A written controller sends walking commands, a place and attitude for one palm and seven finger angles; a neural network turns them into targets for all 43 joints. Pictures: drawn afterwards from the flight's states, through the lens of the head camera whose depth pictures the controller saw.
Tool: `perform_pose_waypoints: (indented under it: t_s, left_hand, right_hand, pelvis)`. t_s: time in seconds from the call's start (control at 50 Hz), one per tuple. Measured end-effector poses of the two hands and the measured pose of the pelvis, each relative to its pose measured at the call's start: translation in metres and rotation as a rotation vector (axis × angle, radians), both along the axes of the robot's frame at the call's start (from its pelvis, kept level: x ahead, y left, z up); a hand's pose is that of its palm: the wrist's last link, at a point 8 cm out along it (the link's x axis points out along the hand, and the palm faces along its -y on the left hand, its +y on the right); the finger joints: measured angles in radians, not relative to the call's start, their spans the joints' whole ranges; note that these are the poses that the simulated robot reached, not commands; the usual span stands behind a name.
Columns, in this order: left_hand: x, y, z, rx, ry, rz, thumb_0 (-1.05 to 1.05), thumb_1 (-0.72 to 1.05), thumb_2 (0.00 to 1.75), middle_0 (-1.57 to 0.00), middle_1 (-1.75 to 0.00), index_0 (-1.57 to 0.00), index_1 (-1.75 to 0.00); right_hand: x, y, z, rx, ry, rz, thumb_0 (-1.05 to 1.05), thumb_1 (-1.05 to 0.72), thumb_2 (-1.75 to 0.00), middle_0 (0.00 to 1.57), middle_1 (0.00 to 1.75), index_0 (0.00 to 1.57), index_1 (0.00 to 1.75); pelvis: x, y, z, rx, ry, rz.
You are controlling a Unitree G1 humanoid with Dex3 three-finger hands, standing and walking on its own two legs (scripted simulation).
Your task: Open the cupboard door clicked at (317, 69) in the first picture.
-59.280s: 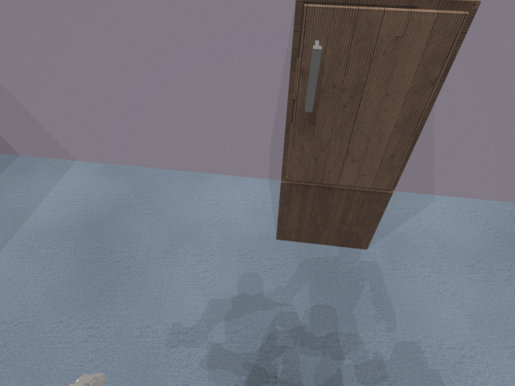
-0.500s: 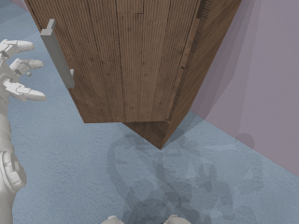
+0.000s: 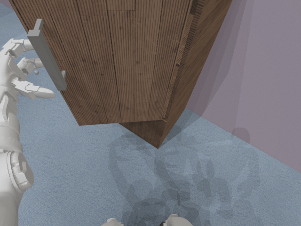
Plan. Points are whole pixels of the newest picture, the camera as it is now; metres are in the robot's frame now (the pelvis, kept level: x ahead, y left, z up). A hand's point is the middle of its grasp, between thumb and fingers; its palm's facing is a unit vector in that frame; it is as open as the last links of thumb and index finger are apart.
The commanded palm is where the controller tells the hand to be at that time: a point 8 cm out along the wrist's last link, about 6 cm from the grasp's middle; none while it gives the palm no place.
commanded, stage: slide the fingers in behind the handle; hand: left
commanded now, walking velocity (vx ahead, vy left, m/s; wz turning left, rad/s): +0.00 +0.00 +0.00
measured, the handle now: (51, 58) +0.52 +0.23 +0.11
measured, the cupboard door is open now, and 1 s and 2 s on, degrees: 40 41 41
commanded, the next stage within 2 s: close the thumb around the handle in 1.16 s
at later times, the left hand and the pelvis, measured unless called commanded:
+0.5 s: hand (47, 76) +0.46 +0.22 +0.12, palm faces +0.04 -1.00 +0.01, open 14.0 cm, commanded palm +0.43 +0.26 +0.12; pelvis +0.00 -0.01 +0.00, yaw +1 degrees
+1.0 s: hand (58, 74) +0.46 +0.20 +0.12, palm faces +0.08 -1.00 -0.01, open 14.1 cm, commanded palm +0.44 +0.24 +0.12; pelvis -0.01 -0.02 +0.00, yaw +1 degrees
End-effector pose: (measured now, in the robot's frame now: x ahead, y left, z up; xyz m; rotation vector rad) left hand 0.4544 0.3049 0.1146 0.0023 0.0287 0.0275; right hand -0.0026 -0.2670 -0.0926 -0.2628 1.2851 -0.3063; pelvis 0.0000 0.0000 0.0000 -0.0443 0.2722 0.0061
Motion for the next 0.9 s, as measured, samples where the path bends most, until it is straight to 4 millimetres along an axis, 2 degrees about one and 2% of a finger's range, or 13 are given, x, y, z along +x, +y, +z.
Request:
perform_pose_waypoints:
  t_s: [0.18, 0.4, 0.52, 0.62, 0.72, 0.9]
  left_hand:
    - [0.0, -0.011, 0.0, -0.008, -0.003, -0.002, -0.01, -0.5, 0.3, -0.3, -1.2, -0.3, -1.2]
    - [-0.015, -0.022, 0.003, -0.009, -0.023, 0.013, -0.01, -0.5, 0.3, -0.3, -1.2, -0.3, -1.2]
    - [-0.02, -0.033, 0.006, -0.015, -0.024, 0.022, -0.01, -0.5, 0.3, -0.29, -1.2, -0.3, -1.2]
    - [-0.02, -0.041, 0.007, -0.005, -0.02, 0.032, -0.01, -0.5, 0.3, -0.27, -1.2, -0.28, -1.2]
    - [-0.017, -0.054, 0.007, 0.0, -0.022, 0.017, -0.01, -0.5, 0.3, -0.27, -1.2, -0.28, -1.2]
    - [-0.018, -0.056, 0.006, 0.008, -0.025, 0.058, -0.01, -0.5, 0.3, -0.28, -1.2, -0.27, -1.2]
  right_hand:
    - [0.017, 0.002, -0.002, 0.021, -0.032, 0.01, 0.0, -0.9, -0.89, 0.2, 0.3, 0.2, 0.3]
    - [0.044, -0.004, 0.0, 0.03, -0.106, 0.039, 0.0, -0.9, -0.89, 0.2, 0.3, 0.2, 0.3]
    - [0.052, -0.006, -0.002, 0.036, -0.128, 0.063, 0.0, -0.9, -0.89, 0.2, 0.3, 0.2, 0.3]
    - [0.051, -0.007, -0.004, 0.041, -0.133, 0.074, 0.0, -0.9, -0.89, 0.2, 0.3, 0.2, 0.3]
    - [0.041, -0.008, -0.007, 0.047, -0.116, 0.07, 0.0, -0.9, -0.89, 0.2, 0.3, 0.2, 0.3]
    - [0.017, -0.012, -0.012, 0.059, -0.064, 0.046, 0.0, -0.9, -0.89, 0.2, 0.3, 0.2, 0.3]
  pelvis:
    - [0.006, -0.001, 0.002, 0.002, -0.007, -0.001]
    - [0.008, -0.005, 0.004, 0.006, -0.034, 0.005]
    - [0.003, -0.008, 0.004, 0.009, -0.05, 0.017]
    - [-0.001, -0.01, 0.003, 0.013, -0.054, 0.023]
    - [-0.005, -0.013, 0.002, 0.016, -0.053, 0.024]
    - [-0.008, -0.017, 0.002, 0.02, -0.051, 0.022]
